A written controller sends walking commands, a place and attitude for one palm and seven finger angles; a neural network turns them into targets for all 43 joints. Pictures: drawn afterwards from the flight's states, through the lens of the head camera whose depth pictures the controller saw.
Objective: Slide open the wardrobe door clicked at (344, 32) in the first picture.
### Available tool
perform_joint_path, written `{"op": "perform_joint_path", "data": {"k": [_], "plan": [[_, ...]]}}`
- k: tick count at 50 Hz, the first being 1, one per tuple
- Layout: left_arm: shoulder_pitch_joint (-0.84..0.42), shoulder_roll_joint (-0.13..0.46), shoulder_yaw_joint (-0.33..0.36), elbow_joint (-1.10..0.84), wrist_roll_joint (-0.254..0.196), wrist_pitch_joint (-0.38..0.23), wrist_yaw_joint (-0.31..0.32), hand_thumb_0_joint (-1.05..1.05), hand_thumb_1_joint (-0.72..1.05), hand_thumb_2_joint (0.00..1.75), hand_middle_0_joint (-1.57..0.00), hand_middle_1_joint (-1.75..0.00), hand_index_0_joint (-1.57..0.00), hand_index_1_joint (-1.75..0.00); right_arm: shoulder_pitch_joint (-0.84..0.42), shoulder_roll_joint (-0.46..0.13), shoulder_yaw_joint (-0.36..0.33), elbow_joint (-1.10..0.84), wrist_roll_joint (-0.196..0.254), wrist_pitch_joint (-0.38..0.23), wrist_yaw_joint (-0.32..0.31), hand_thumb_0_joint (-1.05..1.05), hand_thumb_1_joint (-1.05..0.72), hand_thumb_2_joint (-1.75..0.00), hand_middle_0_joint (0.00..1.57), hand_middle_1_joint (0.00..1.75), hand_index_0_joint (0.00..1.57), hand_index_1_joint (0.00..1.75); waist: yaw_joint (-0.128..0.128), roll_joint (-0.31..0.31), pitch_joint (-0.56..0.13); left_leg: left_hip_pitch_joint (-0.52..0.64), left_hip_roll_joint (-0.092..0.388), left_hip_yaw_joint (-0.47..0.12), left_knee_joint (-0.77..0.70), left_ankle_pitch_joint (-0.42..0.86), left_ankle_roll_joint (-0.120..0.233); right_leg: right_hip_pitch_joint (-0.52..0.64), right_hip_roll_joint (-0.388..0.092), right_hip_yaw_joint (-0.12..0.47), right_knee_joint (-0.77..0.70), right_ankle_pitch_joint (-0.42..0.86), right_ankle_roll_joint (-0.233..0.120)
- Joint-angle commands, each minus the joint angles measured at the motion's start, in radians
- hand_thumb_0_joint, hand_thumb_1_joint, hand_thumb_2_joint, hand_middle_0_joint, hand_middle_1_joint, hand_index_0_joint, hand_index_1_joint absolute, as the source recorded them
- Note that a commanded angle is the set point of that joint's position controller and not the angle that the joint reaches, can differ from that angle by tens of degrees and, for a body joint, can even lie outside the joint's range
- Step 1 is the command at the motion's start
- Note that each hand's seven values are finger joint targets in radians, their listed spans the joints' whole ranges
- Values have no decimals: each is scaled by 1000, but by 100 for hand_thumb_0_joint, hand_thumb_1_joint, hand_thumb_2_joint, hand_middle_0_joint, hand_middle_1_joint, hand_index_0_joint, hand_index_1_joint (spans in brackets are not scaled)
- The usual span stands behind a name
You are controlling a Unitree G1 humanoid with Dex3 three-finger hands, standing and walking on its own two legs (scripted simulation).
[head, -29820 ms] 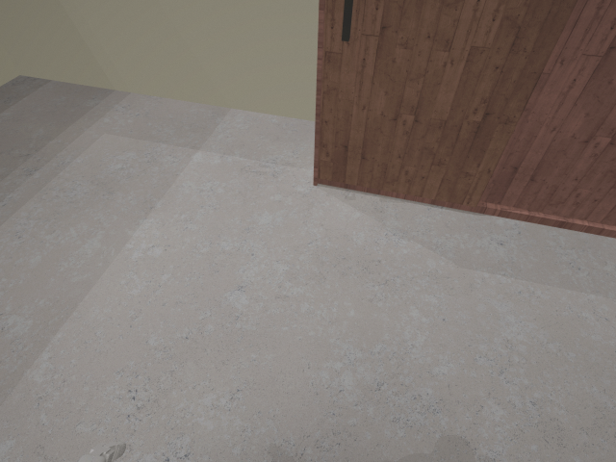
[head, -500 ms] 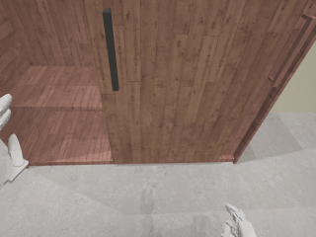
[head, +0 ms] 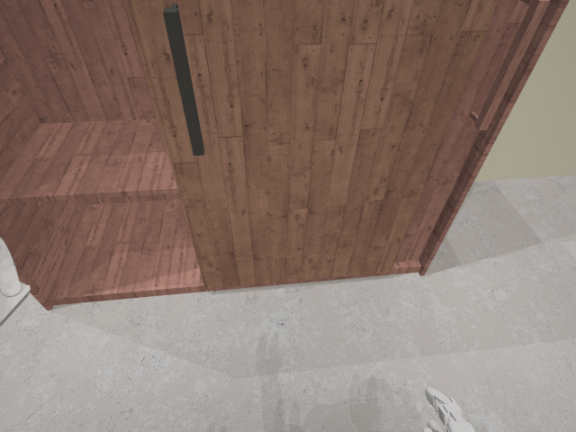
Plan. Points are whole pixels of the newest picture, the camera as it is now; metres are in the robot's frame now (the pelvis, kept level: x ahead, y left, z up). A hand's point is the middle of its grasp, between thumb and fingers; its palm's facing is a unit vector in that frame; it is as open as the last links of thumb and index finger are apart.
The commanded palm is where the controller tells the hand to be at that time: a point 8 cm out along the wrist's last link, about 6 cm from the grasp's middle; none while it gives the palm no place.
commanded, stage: stop stepping back and stand still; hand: left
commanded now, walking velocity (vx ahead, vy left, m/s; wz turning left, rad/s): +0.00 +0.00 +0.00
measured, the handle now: (187, 87) +0.75 +0.25 +0.13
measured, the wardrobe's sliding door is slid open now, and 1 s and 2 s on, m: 0.59 0.59 0.59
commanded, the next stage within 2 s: let the arm hang, fingers relaxed in 1.18 s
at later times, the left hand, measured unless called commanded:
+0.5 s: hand (53, 258) +0.25 +0.27 +0.17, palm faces +0.44 -0.79 -0.43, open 7.4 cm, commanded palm +0.19 +0.30 +0.19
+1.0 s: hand (24, 263) +0.25 +0.30 +0.16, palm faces +0.43 -0.80 -0.41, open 7.4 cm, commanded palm +0.19 +0.33 +0.19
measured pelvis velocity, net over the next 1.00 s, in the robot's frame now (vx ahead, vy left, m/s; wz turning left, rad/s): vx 0.05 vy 0.04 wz -0.02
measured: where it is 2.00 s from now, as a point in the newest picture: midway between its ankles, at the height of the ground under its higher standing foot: outside the picture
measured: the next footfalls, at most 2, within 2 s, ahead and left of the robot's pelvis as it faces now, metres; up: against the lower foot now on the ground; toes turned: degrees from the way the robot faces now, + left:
left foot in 0.30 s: +0.11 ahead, +0.13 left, +0.00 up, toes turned +3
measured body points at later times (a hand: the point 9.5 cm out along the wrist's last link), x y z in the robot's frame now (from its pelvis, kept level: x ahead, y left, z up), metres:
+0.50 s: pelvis +0.05 +0.01 +0.01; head +0.07 +0.01 +0.46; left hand +0.23 +0.31 +0.20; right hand +0.23 -0.24 -0.06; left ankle +0.07 +0.13 -0.73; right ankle +0.03 -0.08 -0.73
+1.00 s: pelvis +0.05 +0.04 +0.01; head +0.06 +0.05 +0.46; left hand +0.22 +0.34 +0.19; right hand +0.22 -0.19 -0.07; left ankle +0.07 +0.13 -0.73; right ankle +0.03 -0.08 -0.73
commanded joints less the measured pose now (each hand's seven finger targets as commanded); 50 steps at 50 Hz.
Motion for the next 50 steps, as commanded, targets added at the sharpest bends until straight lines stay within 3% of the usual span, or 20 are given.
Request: {"op": "perform_joint_path", "data": {"k": [1,2,3,4,6,7,10,12,14,15,16,17,18,19,22,25,30,38,42,50], "plan": [[3,178,122,-114,-5,-32,14,0,90,90,-20,-30,-20,-30,-132,-138,-64,-153,13,-32,-4,0,-90,-90,20,30,20,30,36,-278,-4,-377,-53,28,296,-300,48,227,-201,431,-456,-164,-122],[-44,188,122,-133,-17,-27,12,0,90,90,-20,-30,-20,-30,-147,-139,-60,-162,18,-32,-2,0,-90,-90,20,30,20,30,40,-353,7,-417,-76,-12,491,-262,32,202,-347,626,-519,5,-190],[-95,184,125,-149,-22,-43,10,0,90,90,-20,-30,-20,-30,-134,-135,-55,-143,14,-39,5,0,-90,-90,20,30,20,30,26,-252,-47,-396,-50,-62,549,-200,20,236,-341,557,-482,179,-195],[-115,150,102,-146,-19,-41,7,0,90,90,-20,-30,-20,-30,-144,-137,-56,-128,21,-38,14,0,-90,-90,20,30,20,30,14,-154,-83,-364,-36,-73,531,-198,16,237,-329,531,-442,230,-200],[-50,139,95,-138,-22,-42,8,0,90,90,-20,-30,-20,-30,-143,-126,-45,-126,22,-26,11,0,-90,-90,20,30,20,30,20,-80,-72,-267,-24,-50,386,-157,13,211,-288,372,-363,462,-181],[-65,142,93,-147,-19,-49,11,0,90,90,-20,-30,-20,-30,-158,-118,-36,-129,19,-21,8,0,-90,-90,20,30,20,30,21,-98,-81,-202,-32,-26,289,-133,18,192,-262,297,-343,504,-163],[-98,139,82,-160,-21,-53,14,0,90,90,-20,-30,-20,-30,-177,-118,-31,-133,12,-23,-6,0,-90,-90,20,30,20,30,24,-115,-94,-14,-81,32,48,12,32,140,-196,196,-340,347,-106],[-110,129,64,-208,-25,-52,12,0,90,90,-20,-30,-20,-30,-176,-137,-43,-149,13,-24,-10,0,-90,-90,20,30,20,30,28,-36,-75,88,-61,-9,-68,68,46,73,-162,188,-330,197,-68],[-102,144,80,-247,-26,-52,12,0,90,90,-20,-30,-20,-30,-190,-165,-57,-173,19,-19,-16,0,-90,-90,20,30,20,30,39,92,-52,92,64,-172,-162,76,93,29,-89,160,-291,111,-20],[-78,140,85,-243,-22,-49,10,0,90,90,-20,-30,-20,-30,-192,-175,-58,-185,23,-13,-14,0,-90,-90,20,30,20,30,47,134,-30,44,94,-212,-183,82,105,51,-55,143,-286,131,-3],[-86,141,82,-256,-22,-48,8,0,90,90,-20,-30,-20,-30,-200,-180,-60,-195,29,-10,-11,0,-90,-90,20,30,20,30,50,122,-31,-1,87,-210,-172,88,99,97,-43,146,-295,169,8],[-11,133,90,-171,-26,-41,3,0,90,90,-20,-30,-20,-30,-181,-162,-54,-183,34,-8,-12,0,-90,-90,20,30,20,30,36,117,-33,-32,58,-172,-154,36,83,113,-52,159,-321,159,-1],[-15,137,92,-192,-24,-35,0,0,90,90,-20,-30,-20,-30,-184,-154,-45,-190,25,-5,-9,0,-90,-90,20,30,20,30,33,166,-6,-53,31,-147,-156,25,73,107,-56,159,-329,176,-15],[-38,149,103,-227,-24,-39,0,0,90,90,-20,-30,-20,-30,-185,-156,-49,-192,24,-5,-8,0,-90,-90,20,30,20,30,35,194,-21,-51,19,-131,-144,56,67,133,-63,166,-333,212,-20],[-35,141,87,-234,-26,-40,5,0,90,90,-20,-30,-20,-30,-171,-152,-51,-191,25,-11,-8,0,-90,-90,20,30,20,30,31,104,-112,17,3,-90,-65,224,53,183,-90,189,-324,402,-27],[2,139,86,-223,-31,-27,7,0,90,90,-20,-30,-20,-30,-164,-155,-53,-199,27,-12,-9,0,-90,-90,20,30,20,30,29,66,-176,74,17,-87,-57,381,47,220,-87,155,-280,572,-16],[29,143,91,-221,-34,-13,5,0,90,90,-20,-30,-20,-30,-171,-157,-51,-209,28,6,-13,0,-90,-90,20,30,20,30,30,61,-199,96,35,-94,-81,467,49,231,-62,116,-265,578,-2],[3,141,78,-228,-31,-9,4,0,90,90,-20,-30,-20,-30,-182,-156,-38,-209,18,15,-17,0,-90,-90,20,30,20,30,34,118,-132,31,28,-113,-160,261,51,197,-34,108,-310,382,-1],[-7,138,77,-206,-30,-9,5,0,90,90,-20,-30,-20,-30,-181,-153,-35,-203,15,15,-20,0,-90,-90,20,30,20,30,34,85,-126,25,23,-111,-175,209,49,195,-33,110,-328,366,-1],[-34,125,57,-198,-24,-11,5,0,90,90,-20,-30,-20,-30,-190,-155,-35,-196,10,10,-21,0,-90,-90,20,30,20,30,32,114,-109,5,14,-121,-205,129,46,192,-30,105,-346,318,-3]]}}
